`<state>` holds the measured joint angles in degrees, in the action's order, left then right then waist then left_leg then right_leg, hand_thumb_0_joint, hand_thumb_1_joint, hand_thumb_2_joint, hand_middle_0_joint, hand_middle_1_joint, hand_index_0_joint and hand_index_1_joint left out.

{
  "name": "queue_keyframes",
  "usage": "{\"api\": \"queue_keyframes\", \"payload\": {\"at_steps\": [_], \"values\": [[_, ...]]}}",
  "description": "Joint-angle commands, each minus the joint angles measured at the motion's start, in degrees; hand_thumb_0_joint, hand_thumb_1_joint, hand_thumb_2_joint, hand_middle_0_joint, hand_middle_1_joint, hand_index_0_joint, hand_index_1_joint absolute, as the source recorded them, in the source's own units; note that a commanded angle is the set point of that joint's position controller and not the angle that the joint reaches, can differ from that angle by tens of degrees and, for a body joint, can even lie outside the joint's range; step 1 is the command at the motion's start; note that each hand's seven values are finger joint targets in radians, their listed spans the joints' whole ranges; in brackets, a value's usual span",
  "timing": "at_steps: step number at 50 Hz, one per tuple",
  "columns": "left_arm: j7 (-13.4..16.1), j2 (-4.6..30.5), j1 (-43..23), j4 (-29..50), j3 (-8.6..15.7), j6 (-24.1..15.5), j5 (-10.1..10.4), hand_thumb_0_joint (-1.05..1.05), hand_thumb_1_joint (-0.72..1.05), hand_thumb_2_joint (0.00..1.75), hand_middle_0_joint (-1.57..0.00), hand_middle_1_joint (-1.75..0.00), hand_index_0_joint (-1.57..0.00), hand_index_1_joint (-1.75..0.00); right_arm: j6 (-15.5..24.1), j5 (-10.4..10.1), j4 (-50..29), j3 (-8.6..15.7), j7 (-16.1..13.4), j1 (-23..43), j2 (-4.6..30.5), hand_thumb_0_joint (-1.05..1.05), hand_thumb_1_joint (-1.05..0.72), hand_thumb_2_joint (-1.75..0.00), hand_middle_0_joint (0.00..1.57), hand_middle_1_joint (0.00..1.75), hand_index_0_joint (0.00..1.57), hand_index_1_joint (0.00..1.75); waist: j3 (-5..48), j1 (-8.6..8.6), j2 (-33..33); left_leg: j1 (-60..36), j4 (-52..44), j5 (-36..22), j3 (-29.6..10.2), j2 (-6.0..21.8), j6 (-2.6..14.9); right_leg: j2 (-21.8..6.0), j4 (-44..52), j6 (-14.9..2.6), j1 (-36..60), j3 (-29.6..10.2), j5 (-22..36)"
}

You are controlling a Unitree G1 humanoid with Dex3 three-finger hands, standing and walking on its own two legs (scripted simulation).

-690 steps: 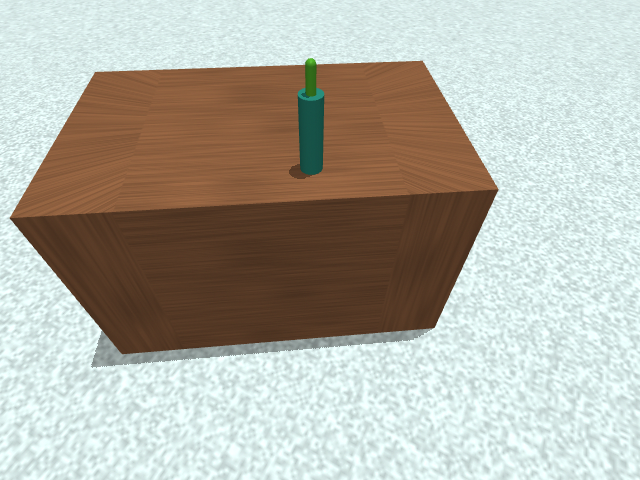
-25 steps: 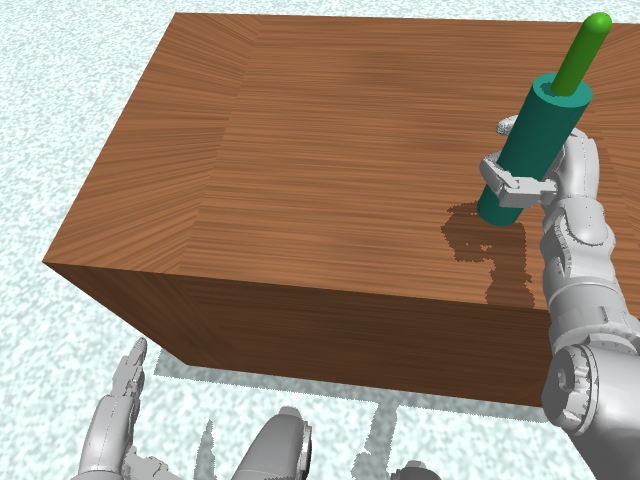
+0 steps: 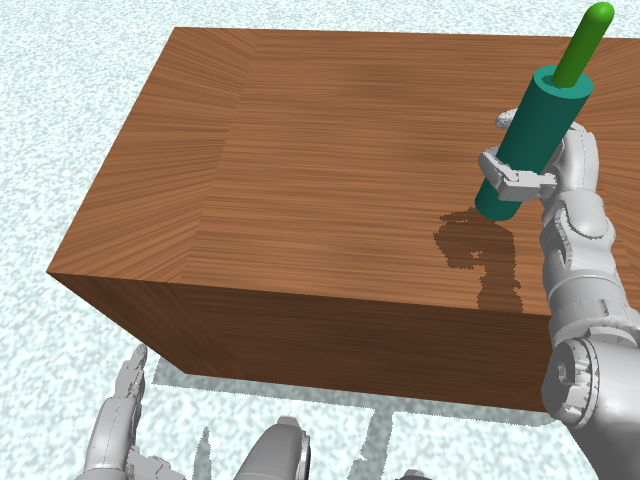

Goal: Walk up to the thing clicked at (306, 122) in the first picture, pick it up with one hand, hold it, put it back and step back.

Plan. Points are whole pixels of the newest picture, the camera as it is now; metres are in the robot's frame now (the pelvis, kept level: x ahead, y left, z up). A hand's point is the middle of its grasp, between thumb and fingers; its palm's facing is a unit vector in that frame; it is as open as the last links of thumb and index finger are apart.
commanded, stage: lift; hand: right
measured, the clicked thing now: (536, 129) +0.50 -0.16 +0.14
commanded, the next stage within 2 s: hold in 1.40 s
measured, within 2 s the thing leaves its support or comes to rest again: neither
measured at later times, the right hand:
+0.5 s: hand (540, 159) +0.44 -0.15 +0.15, palm faces +0.02 +1.00 -0.01, open 7.5 cm
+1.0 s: hand (584, 168) +0.38 -0.16 +0.21, palm faces +0.04 +1.00 -0.02, open 7.5 cm
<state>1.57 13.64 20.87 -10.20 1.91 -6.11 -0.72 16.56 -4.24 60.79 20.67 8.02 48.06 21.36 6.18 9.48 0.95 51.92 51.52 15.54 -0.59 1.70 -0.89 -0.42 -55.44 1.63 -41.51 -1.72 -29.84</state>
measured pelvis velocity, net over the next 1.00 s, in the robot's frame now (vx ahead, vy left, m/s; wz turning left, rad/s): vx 0.01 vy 0.00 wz -0.01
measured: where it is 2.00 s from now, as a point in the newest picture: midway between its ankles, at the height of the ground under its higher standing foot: outside the picture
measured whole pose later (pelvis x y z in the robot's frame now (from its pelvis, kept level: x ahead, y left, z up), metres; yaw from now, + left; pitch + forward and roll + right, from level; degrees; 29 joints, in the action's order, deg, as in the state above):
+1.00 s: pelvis +0.01 +0.00 +0.04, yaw -1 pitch +2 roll -1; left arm 4.6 13.5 18.6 -24.3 4.1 -5.3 1.9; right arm -4.5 -11.3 16.4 11.3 5.7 21.1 13.7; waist 4.0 1.2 -1.8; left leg 26.9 37.8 12.6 0.4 2.3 -0.7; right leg -0.3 -37.7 1.7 -15.7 -2.3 -23.8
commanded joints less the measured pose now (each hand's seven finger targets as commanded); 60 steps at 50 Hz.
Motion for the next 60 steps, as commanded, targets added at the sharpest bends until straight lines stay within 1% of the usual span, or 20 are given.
{"api": "queue_keyframes", "payload": {"at_steps": [1, 2, 5, 8, 11, 14, 15, 17, 18, 19, 23, 24, 26, 32, 37, 41, 42, 47, 54, 60], "values": [[0.7, 7.1, 4.7, 6.8, 4.2, -3.1, 0.0, 0.00, -0.53, 0.03, -0.05, -0.05, -0.06, -0.04, 2.9, -0.8, -11.6, -0.7, 1.3, 24.0, 10.6, 0.00, -0.39, -1.33, 1.33, 1.44, 1.36, 1.44, 26.7, -0.49, -5.2, -27.0, -4.6, -14.1, 0.7, -1.2, 1.59, 1.9, 8.5, -1.62, 3.7, 2.2, 19.8], [0.4, 6.5, 5.1, 6.8, 3.8, -3.0, 0.2, 0.00, -0.53, 0.04, -0.05, -0.05, -0.06, -0.04, 2.3, -1.5, -8.9, -1.1, 1.7, 20.3, 7.9, 0.00, -0.37, -1.33, 1.33, 1.44, 1.35, 1.44, 25.0, -0.06, -3.2, -26.9, -5.1, -14.2, 0.9, -1.3, 1.54, 2.0, 8.9, -1.71, 3.3, 1.9, 19.5], [1.1, 9.0, -1.6, 13.2, 5.2, -3.8, 0.5, 0.00, -0.53, 0.04, -0.05, -0.05, -0.06, -0.04, 3.5, -1.8, -22.9, 1.6, 0.8, 29.5, 15.1, 0.00, -0.40, -1.32, 1.33, 1.44, 1.36, 1.44, 34.9, -1.90, -6.5, -31.9, -5.0, -16.5, 0.6, -0.9, 1.58, 1.8, 9.2, -1.40, 7.9, 2.2, 22.2], [0.9, 7.2, 3.2, 5.7, 5.2, -3.0, 0.7, 0.00, -0.53, 0.03, -0.05, -0.05, -0.06, -0.04, 1.6, -2.7, -12.0, -1.0, 0.4, 19.0, 7.3, 0.00, -0.39, -1.32, 1.34, 1.44, 1.36, 1.44, 20.8, -1.15, -0.8, -26.8, -7.3, -11.3, 1.6, -1.5, 1.41, 1.8, 10.9, -1.92, 4.3, 1.7, 17.6], [1.4, 8.2, -2.0, 10.3, 5.4, -3.4, 0.8, 0.00, -0.54, 0.04, -0.05, -0.05, -0.06, -0.04, 2.8, -1.7, -26.9, 1.2, -0.9, 28.3, 15.0, 0.00, -0.41, -1.31, 1.33, 1.43, 1.36, 1.43, 28.1, -3.42, -4.8, -30.4, -7.6, -11.8, 0.8, -1.1, 1.36, 1.6, 11.7, -1.78, 7.8, 2.2, 18.0], [0.8, 5.8, 3.4, 3.6, 4.5, -2.9, 1.0, 0.00, -0.53, 0.03, -0.05, -0.05, -0.06, -0.04, 0.1, -2.8, -14.2, -5.1, -0.1, 14.2, 1.8, 0.00, -0.40, -1.30, 1.32, 1.41, 1.34, 1.41, 17.1, -2.50, -1.3, -27.1, -9.0, -8.9, 1.9, -1.6, 1.60, 1.5, 14.0, -1.58, 6.2, 1.5, 16.0], [1.1, 6.3, 1.4, 5.0, 4.2, -3.0, 1.1, 0.00, -0.53, 0.03, -0.05, -0.05, -0.06, -0.04, 0.3, -3.2, -19.4, -2.0, -0.2, 15.6, 6.8, 0.00, -0.39, -1.30, 1.32, 1.42, 1.35, 1.42, 20.0, -3.86, -2.2, -29.1, -9.3, -9.9, 1.7, -1.4, 1.53, 1.4, 14.0, -1.52, 7.2, 1.7, 17.4], [1.3, 8.1, -0.9, 8.2, 5.7, -3.0, 1.1, 0.00, -0.55, 0.04, -0.05, -0.05, -0.05, -0.05, -0.1, -2.6, -29.8, -2.2, -0.2, 20.0, 10.0, 0.00, -0.38, -1.30, 1.32, 1.42, 1.35, 1.42, 28.8, -5.01, -5.8, -33.7, -8.0, -15.4, 1.6, -1.3, 1.91, 1.4, 14.0, -0.76, 11.7, 1.9, 23.9], [1.3, 8.4, 0.6, 6.9, 5.9, -2.7, 1.2, 0.00, -0.54, 0.04, -0.05, -0.05, -0.05, -0.04, -1.1, -2.7, -29.1, -3.3, -0.1, 17.5, 8.1, 0.00, -0.38, -1.30, 1.32, 1.42, 1.34, 1.42, 27.0, -5.24, -6.1, -32.9, -8.3, -15.4, 1.9, -1.5, 2.00, 1.4, 14.5, -0.54, 12.8, 1.8, 25.2], [1.1, 6.9, 2.8, 4.1, 5.4, -2.4, 1.3, 0.00, -0.54, 0.04, -0.05, -0.05, -0.06, -0.04, -2.6, -3.3, -23.7, -7.1, 0.3, 11.8, 1.4, 0.00, -0.37, -1.29, 1.31, 1.41, 1.34, 1.41, 21.4, -4.60, -3.8, -31.9, -9.1, -14.2, 2.4, -1.6, 1.91, 1.5, 15.2, -0.73, 11.5, 1.7, 23.6], [2.2, 9.5, -3.2, 6.2, 7.1, -2.7, 2.0, 0.00, -0.55, 0.04, -0.05, -0.05, -0.05, -0.05, -3.4, -5.0, -38.0, -2.5, -1.3, 16.9, 8.8, 0.00, -0.42, -1.30, 1.34, 1.43, 1.36, 1.43, 23.4, -6.23, -2.4, -34.7, -10.9, -12.7, 2.7, -1.4, 1.55, 1.0, 17.3, -0.96, 14.7, 1.4, 21.7], [2.4, 10.5, -0.8, 4.4, 8.3, -2.5, 2.1, 0.00, -0.55, 0.04, -0.05, -0.05, -0.05, -0.05, -4.4, -5.2, -35.1, -3.6, -1.3, 13.4, 6.7, 0.00, -0.40, -1.29, 1.33, 1.42, 1.35, 1.42, 20.7, -5.59, -1.6, -33.9, -11.1, -12.5, 3.0, -1.6, 1.64, 0.8, 18.1, -0.71, 15.4, 0.8, 22.2], [2.1, 6.1, 1.3, 1.1, 4.9, -2.3, 2.3, 0.00, -0.54, 0.04, -0.05, -0.05, -0.05, -0.04, -5.9, -5.9, -33.7, -5.4, -1.4, 7.5, 2.4, 0.00, -0.41, -1.28, 1.33, 1.40, 1.35, 1.41, 15.2, -6.18, 0.0, -33.8, -12.9, -11.9, 2.8, -1.1, 1.38, 1.2, 18.6, -1.26, 14.1, 1.7, 20.3], [2.2, 7.1, -3.1, -1.1, 5.7, -2.3, 2.3, 0.00, -0.53, 0.03, -0.05, -0.05, -0.06, -0.04, -9.8, -6.0, -41.9, -7.7, -0.5, 4.9, 1.7, 0.00, -0.41, -1.27, 1.31, 1.39, 1.33, 1.39, 13.1, -6.60, 0.2, -34.8, -15.5, -9.8, 2.2, -0.5, 0.71, 1.3, 20.8, -1.94, 16.4, 2.3, 16.8], [3.0, 8.3, -3.0, -2.3, 6.8, -2.4, 2.7, 0.00, -0.53, 0.03, -0.04, -0.05, -0.06, -0.03, -12.4, -7.5, -50.3, -6.4, -0.5, 2.8, 3.7, 0.00, -0.43, -1.23, 1.31, 1.36, 1.32, 1.36, 13.9, -7.04, 0.2, -37.0, -17.0, -7.9, 2.7, -0.5, 0.36, 1.2, 22.5, -2.20, 18.9, 2.1, 14.9], [3.2, 6.0, -4.6, -2.2, 4.5, -2.7, 2.7, 0.00, -0.53, 0.03, -0.04, -0.04, -0.05, -0.03, -14.1, -8.4, -54.3, -6.6, -1.2, -1.3, 2.3, 0.00, -0.44, -1.22, 1.31, 1.35, 1.32, 1.35, 13.8, -8.61, 0.5, -39.6, -17.7, -9.6, 2.7, 0.1, 0.14, 1.8, 22.9, -2.23, 19.9, 2.3, 16.8], [3.4, 6.4, -5.2, -2.7, 5.0, -2.5, 2.8, 0.00, -0.53, 0.03, -0.04, -0.04, -0.05, -0.03, -14.2, -8.8, -56.8, -4.4, -1.8, 0.6, 4.8, 0.00, -0.41, -1.23, 1.31, 1.37, 1.33, 1.37, 11.9, -8.43, 1.8, -39.3, -18.6, -7.9, 2.5, 0.2, -0.13, 1.8, 23.1, -2.56, 19.2, 2.4, 15.1], [3.4, 5.6, -6.8, -4.5, 4.1, -2.7, 2.5, 0.00, -0.53, 0.03, -0.04, -0.04, -0.05, -0.03, -17.7, -7.8, -55.9, -8.0, -2.0, -6.7, 0.3, 0.00, -0.44, -1.24, 1.34, 1.39, 1.35, 1.39, 8.9, -8.18, 1.5, -38.5, -19.8, -8.3, 2.4, 0.3, 0.00, 1.7, 24.5, -2.55, 20.8, 2.2, 15.6], [3.0, 7.0, -8.1, -6.0, 5.4, -3.7, 2.6, 0.00, -0.53, 0.02, -0.04, -0.04, -0.05, -0.03, -20.8, -8.3, -63.0, -4.7, -1.5, -5.1, 4.4, 0.00, -0.45, -1.27, 1.36, 1.41, 1.37, 1.41, 10.1, -8.83, -0.4, -40.6, -20.3, -10.0, 3.3, -0.1, 0.21, 1.3, 26.0, -2.18, 22.8, 1.5, 17.8], [3.0, 7.1, -9.2, -8.7, 6.0, -4.5, 2.5, 0.00, -0.53, 0.02, -0.04, -0.04, -0.05, -0.03, -22.1, -9.0, -66.1, -4.9, -1.6, -7.7, 3.1, 0.00, -0.50, -1.27, 1.37, 1.41, 1.38, 1.41, 8.0, -8.78, 1.1, -41.0, -22.2, -6.4, 3.3, 0.1, -0.12, 1.7, 26.9, -2.73, 23.0, 1.6, 14.2]]}}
